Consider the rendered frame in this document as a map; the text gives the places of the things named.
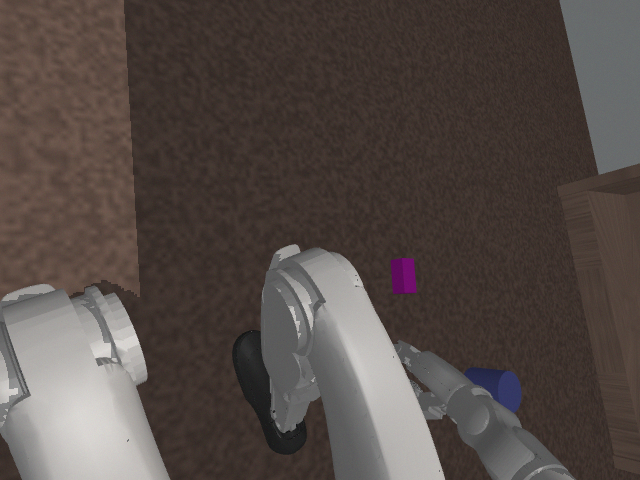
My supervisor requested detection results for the right robot foot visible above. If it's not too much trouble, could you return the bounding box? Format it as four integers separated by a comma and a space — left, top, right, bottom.
232, 330, 307, 455

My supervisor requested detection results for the right robot arm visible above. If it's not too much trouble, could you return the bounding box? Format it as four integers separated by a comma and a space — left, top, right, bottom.
446, 384, 576, 480

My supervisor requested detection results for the bookshelf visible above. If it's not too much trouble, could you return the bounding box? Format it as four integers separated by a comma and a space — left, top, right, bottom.
557, 163, 640, 474

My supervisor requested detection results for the right robot hand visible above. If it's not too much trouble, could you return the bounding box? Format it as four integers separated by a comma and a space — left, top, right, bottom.
393, 340, 474, 420

